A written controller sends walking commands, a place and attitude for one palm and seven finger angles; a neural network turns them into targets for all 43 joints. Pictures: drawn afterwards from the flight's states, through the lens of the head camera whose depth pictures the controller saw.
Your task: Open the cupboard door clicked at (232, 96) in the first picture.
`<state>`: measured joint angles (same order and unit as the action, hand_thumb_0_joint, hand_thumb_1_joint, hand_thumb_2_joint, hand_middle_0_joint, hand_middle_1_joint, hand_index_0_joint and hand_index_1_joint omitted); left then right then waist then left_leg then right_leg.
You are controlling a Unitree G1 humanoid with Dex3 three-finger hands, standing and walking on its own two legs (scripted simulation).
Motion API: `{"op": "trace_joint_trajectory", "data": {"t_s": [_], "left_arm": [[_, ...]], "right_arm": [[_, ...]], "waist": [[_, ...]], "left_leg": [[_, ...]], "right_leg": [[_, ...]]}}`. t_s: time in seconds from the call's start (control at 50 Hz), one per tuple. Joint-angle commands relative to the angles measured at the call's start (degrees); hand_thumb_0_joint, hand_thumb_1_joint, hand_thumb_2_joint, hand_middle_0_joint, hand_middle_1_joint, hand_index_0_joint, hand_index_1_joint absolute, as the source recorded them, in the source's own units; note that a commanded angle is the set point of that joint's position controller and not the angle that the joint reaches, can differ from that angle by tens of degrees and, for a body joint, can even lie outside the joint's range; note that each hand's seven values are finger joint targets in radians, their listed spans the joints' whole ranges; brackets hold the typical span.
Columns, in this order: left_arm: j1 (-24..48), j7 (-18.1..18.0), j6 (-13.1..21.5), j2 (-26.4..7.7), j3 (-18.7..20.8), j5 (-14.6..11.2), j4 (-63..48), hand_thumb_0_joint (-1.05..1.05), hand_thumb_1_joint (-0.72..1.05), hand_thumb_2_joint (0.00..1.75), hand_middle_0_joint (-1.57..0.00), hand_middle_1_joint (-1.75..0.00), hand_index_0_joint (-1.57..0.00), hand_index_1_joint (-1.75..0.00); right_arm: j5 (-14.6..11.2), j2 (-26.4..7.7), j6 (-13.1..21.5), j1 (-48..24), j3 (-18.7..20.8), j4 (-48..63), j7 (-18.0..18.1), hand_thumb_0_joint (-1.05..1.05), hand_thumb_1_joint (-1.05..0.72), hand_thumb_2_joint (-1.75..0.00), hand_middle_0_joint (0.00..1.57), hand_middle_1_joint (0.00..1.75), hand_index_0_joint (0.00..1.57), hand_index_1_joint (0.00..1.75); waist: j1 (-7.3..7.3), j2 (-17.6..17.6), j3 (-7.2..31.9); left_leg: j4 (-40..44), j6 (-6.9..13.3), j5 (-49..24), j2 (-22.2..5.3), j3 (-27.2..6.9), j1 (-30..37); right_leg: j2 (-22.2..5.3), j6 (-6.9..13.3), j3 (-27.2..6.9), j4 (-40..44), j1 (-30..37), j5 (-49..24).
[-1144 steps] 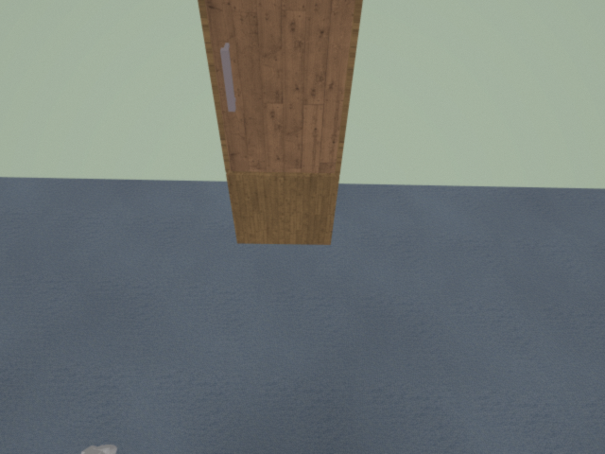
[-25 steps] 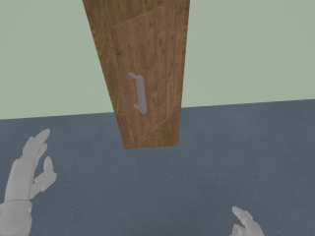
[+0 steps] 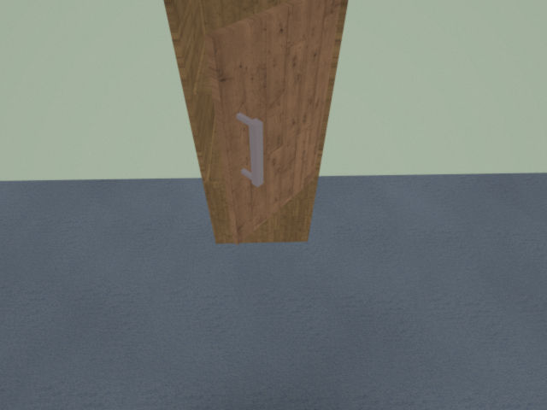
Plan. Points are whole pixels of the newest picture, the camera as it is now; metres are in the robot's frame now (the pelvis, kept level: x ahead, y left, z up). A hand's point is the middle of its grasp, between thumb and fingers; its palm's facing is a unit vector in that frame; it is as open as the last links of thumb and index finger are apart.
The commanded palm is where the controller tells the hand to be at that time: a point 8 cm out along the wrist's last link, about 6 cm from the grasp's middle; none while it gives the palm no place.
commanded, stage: let the arm hang, fingers relaxed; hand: left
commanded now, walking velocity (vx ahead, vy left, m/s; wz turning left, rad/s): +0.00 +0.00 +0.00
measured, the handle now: (250, 151) +0.61 +0.09 +0.00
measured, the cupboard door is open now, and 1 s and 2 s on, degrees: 46 46 46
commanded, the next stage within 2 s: look to check the result in 0.52 s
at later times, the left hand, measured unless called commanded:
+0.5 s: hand out of the picture -0.02 +0.15 -0.18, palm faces +0.05 -0.99 -0.15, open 7.4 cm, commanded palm none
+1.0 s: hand out of the picture -0.04 +0.14 -0.18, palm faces +0.07 -0.98 -0.18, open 7.4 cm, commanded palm none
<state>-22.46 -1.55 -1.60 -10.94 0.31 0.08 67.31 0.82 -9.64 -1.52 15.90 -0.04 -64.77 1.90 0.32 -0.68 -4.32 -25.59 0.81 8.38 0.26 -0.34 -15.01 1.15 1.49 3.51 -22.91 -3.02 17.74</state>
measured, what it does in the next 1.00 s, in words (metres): stands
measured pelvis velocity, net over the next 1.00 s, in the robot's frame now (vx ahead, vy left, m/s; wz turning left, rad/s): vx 0.01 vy -0.02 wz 0.00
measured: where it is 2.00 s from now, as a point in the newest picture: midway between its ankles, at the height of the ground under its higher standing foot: outside the picture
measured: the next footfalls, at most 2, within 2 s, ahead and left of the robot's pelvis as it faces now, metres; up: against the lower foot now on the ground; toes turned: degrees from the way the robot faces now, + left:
none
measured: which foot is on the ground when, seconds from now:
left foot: down 0.00-1.00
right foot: down 0.00-1.00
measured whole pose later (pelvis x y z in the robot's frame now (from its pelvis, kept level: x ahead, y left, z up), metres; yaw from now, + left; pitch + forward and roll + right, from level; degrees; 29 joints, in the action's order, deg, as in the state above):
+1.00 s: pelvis +0.01 -0.02 +0.00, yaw +0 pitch -2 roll +0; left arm -20.3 -2.5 0.0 -6.5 0.6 0.0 66.1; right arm 1.1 -7.2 -0.8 15.6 0.4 -66.3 2.3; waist -0.1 -0.5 -2.9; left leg -26.1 -0.5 9.5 -0.2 -0.8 -14.6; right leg 1.6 2.7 3.9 -24.3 -2.9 19.5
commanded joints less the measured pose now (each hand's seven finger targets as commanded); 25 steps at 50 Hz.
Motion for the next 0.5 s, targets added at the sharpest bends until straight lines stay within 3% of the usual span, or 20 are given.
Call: {"op": "trace_joint_trajectory", "data": {"t_s": [0.0,0.16,0.2,0.28,0.42,0.48], "left_arm": [[-1.8,-0.4,1.6,-3.7,0.5,0.2,-1.6,0.0,0.9,0.9,-0.2,-0.3,-0.2,-0.3],[-3.0,-0.8,1.5,-2.1,0.8,0.3,-1.3,0.0,0.9,0.9,-0.2,-0.3,-0.2,-0.3],[-3.4,-0.9,1.6,-1.7,0.9,0.4,-1.4,0.0,0.9,0.9,-0.2,-0.3,-0.2,-0.3],[-3.0,-1.0,1.8,-1.2,1.2,0.3,-1.8,0.0,0.9,0.9,-0.2,-0.3,-0.2,-0.3],[-2.7,-1.0,1.9,-0.7,1.5,0.3,-2.3,0.0,0.9,0.9,-0.2,-0.3,-0.2,-0.3],[-2.6,-1.0,1.9,-0.5,1.5,0.3,-2.4,0.0,0.9,0.9,-0.2,-0.3,-0.2,-0.3]], "right_arm": [[-0.2,-5.4,0.7,1.8,1.0,1.5,0.5,0.0,-0.9,-0.9,0.2,0.3,0.2,0.3],[0.3,-2.8,0.6,3.6,1.0,-0.1,0.4,0.0,-0.9,-0.9,0.2,0.3,0.2,0.3],[0.2,-2.3,0.7,4.0,1.1,-0.1,0.4,0.0,-0.9,-0.9,0.2,0.3,0.2,0.3],[0.4,-1.4,0.9,4.6,1.1,-0.3,0.4,0.0,-0.9,-0.9,0.2,0.3,0.2,0.3],[0.4,-0.8,1.1,5.3,1.2,-0.1,0.5,0.0,-0.9,-0.9,0.2,0.3,0.2,0.3],[0.4,-0.9,1.1,5.2,1.1,-0.2,0.6,0.0,-0.9,-0.9,0.2,0.3,0.2,0.3]], "waist": [[-0.67,1.4,-1.4],[-0.69,1.2,-3.8],[-0.5,1.9,-3.6],[-0.58,-0.5,-3.9],[-0.62,0.0,-3.8],[-0.67,-1.7,-3.6]], "left_leg": [[4.6,1.6,0.4,-5.2,-5.2,5.3],[5.9,1.5,4.8,-4.6,-5.4,2.2],[5.4,1.5,4.1,-4.5,-4.9,2.4],[5.3,1.5,2.5,-4.4,-5.1,1.4],[4.1,1.3,0.6,-4.3,-4.7,1.5],[4.0,1.4,-0.1,-4.4,-4.9,2.1]], "right_leg": [[-6.3,1.5,-5.0,6.4,-9.5,-0.2],[-6.0,1.5,-5.2,5.1,-11.2,2.9],[-6.0,1.5,-5.0,5.2,-11.2,3.0],[-6.1,1.6,-5.2,4.5,-10.8,1.2],[-6.4,1.7,-5.0,4.7,-10.6,0.3],[-6.4,1.8,-5.1,4.6,-10.5,-0.6]]}}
